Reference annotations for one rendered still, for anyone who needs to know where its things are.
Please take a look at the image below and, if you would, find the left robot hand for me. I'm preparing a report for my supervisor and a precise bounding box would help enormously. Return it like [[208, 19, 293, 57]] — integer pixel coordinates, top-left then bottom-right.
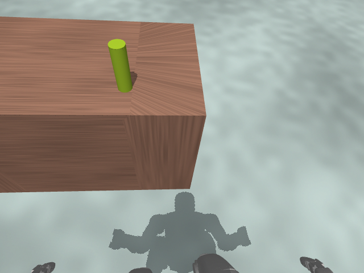
[[31, 262, 55, 273]]

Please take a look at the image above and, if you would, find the right robot hand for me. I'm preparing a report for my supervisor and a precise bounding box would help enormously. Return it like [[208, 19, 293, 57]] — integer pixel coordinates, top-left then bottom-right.
[[300, 257, 333, 273]]

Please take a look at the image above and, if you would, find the can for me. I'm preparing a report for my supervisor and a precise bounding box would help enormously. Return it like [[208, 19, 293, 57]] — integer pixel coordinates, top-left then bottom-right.
[[108, 39, 133, 93]]

